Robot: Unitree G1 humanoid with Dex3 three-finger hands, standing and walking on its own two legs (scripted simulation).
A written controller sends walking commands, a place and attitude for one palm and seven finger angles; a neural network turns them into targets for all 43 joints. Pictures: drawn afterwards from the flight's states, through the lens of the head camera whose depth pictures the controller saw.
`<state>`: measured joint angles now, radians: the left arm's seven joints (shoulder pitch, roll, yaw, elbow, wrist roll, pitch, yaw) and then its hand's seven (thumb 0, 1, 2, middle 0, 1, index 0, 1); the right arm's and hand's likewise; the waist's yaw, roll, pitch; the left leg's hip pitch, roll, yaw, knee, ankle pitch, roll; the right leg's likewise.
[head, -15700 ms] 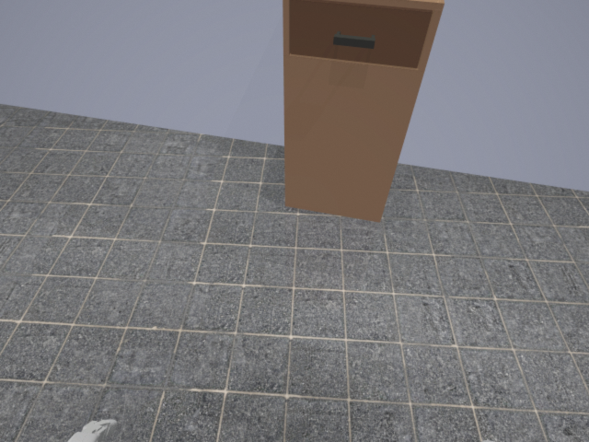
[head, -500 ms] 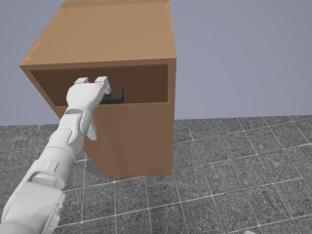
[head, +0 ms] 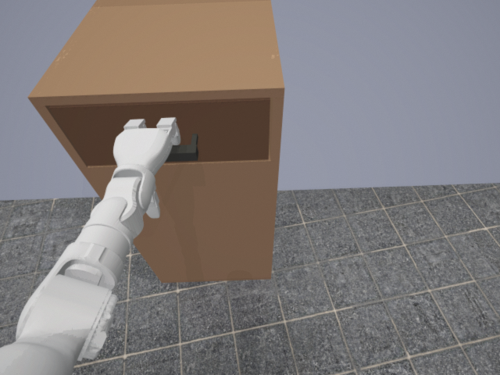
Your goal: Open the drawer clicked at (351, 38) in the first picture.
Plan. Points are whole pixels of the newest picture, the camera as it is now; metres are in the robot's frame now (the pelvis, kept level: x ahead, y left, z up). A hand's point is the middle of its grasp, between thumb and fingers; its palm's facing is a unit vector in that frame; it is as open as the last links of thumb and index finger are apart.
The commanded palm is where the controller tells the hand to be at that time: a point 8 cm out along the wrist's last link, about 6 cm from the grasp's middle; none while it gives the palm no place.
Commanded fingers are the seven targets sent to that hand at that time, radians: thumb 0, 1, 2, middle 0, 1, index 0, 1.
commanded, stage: lower the fingers behind the handle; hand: left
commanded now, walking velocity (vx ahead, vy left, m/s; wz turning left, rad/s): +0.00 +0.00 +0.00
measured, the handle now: (167, 146) +0.52 +0.18 +0.05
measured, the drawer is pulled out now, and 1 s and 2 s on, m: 0.00 0.00 0.00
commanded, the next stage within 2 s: lift the fingers back up to retry in 0.62 s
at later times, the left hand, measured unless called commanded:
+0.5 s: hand (155, 171) +0.44 +0.19 +0.06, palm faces +0.02 +0.00 -1.00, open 14.0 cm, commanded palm +0.42 +0.19 +0.09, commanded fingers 0.00 -0.50 0.30 -0.30 -1.20 -0.30 -1.20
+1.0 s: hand (154, 169) +0.44 +0.19 +0.07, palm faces -0.01 -0.03 -1.00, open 13.9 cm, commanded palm +0.42 +0.19 +0.13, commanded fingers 0.00 -0.50 0.30 -0.30 -1.20 -0.30 -1.20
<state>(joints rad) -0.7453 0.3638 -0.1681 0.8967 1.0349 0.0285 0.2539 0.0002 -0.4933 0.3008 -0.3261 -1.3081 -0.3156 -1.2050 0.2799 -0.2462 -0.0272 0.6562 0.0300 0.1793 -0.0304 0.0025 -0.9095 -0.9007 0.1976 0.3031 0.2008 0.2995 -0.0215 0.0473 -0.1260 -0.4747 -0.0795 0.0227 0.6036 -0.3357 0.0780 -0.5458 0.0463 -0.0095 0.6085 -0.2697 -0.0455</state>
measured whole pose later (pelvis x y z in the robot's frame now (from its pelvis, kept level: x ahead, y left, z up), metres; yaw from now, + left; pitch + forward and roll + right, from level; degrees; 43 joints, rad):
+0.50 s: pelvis -0.02 +0.00 -0.01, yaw +0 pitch +13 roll +0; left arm -0.80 0.37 -0.19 0.95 1.03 0.06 0.28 0.00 -0.49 0.30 -0.27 -1.29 -0.27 -1.23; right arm 0.31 -0.25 -0.02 0.65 0.04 0.16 -0.04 0.00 -0.91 -0.90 0.20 0.30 0.20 0.30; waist -0.04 0.04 -0.13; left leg -0.55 -0.08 0.03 0.67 -0.34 0.08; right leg -0.62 0.05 -0.01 0.65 -0.26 -0.05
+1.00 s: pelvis -0.01 +0.00 +0.00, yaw +0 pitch +12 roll +0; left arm -0.76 0.38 -0.17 0.89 1.02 0.04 0.23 0.00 -0.49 0.30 -0.30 -1.26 -0.31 -1.22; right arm 0.31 -0.25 -0.03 0.64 0.04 0.15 -0.04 0.00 -0.91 -0.90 0.20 0.30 0.20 0.30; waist -0.04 0.06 -0.12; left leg -0.50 -0.08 0.02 0.63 -0.34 0.08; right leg -0.57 0.05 -0.01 0.62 -0.26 -0.04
